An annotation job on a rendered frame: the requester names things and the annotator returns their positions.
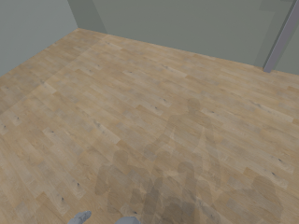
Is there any panel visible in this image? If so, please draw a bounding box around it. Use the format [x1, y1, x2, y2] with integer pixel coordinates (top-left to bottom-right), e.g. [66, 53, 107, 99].
[263, 0, 299, 73]

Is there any left robot hand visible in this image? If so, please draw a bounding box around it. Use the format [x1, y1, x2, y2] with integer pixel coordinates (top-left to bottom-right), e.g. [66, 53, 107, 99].
[67, 210, 92, 224]

